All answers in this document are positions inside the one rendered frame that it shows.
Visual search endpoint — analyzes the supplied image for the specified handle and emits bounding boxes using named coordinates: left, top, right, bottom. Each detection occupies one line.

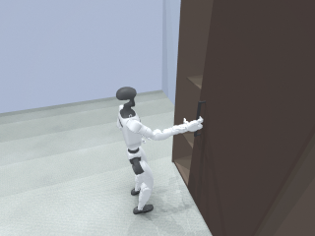
left=194, top=100, right=206, bottom=137

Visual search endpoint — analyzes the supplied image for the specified robot right forearm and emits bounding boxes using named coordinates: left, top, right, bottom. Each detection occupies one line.
left=155, top=124, right=188, bottom=141

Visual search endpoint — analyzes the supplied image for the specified right robot foot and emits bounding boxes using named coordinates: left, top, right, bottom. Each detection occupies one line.
left=133, top=205, right=154, bottom=214

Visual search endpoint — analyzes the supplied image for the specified wardrobe door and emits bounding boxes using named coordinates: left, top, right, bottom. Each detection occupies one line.
left=254, top=134, right=315, bottom=236
left=187, top=0, right=315, bottom=236

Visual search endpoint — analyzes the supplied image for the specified right robot shin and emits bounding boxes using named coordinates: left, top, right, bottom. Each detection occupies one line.
left=138, top=187, right=154, bottom=210

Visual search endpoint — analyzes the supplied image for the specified right robot upper arm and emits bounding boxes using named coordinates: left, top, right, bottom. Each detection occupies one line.
left=126, top=119, right=161, bottom=141

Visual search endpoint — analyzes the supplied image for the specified left robot upper arm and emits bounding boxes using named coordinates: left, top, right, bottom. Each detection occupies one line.
left=116, top=104, right=124, bottom=130

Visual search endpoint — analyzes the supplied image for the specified robot right hand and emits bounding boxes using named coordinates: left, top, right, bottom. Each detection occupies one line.
left=183, top=117, right=204, bottom=132

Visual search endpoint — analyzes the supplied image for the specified robot left hand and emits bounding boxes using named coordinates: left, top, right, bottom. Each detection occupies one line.
left=141, top=135, right=150, bottom=144

